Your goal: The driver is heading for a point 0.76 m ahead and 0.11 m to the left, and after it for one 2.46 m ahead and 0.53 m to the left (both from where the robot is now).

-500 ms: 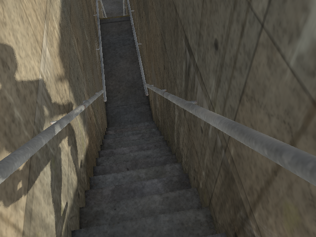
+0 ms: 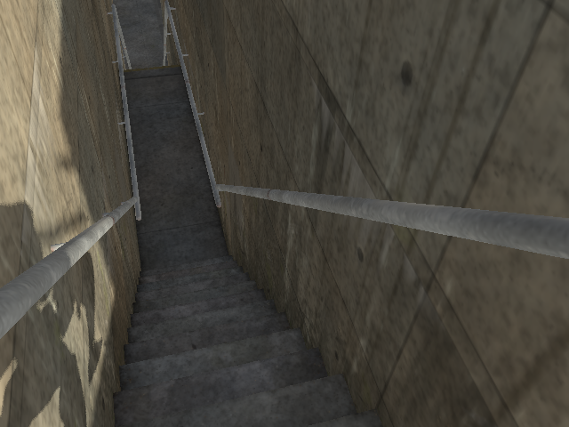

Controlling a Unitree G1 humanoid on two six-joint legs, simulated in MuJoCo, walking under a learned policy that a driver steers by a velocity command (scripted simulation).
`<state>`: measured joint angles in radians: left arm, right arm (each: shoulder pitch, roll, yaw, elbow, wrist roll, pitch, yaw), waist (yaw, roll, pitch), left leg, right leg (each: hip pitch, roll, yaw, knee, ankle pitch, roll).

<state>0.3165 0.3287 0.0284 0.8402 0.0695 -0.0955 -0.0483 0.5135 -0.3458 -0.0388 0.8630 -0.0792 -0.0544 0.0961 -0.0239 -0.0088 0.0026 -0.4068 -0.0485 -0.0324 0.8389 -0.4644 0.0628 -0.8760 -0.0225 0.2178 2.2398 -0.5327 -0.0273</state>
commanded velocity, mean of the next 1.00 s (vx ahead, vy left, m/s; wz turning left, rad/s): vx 0.46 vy -0.02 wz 0.00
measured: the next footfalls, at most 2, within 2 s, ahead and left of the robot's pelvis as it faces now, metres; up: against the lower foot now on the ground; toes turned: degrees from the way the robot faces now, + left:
right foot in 0.56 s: +0.32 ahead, -0.08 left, -0.21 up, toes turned -4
left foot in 0.96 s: +0.50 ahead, +0.17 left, -0.43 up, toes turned -3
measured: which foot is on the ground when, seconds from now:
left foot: down 0.00-0.54, up 0.56-0.94, down 0.96-1.00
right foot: up 0.00-0.54, down 0.56-0.94, up 0.96-1.00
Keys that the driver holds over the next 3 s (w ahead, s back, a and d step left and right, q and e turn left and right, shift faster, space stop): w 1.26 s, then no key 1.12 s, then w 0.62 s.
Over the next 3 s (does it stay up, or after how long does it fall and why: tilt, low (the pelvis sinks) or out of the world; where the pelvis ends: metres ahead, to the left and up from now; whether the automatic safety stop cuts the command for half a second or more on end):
stays up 0.77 0.03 -0.64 its command is cut before an obstacle after 0.8 s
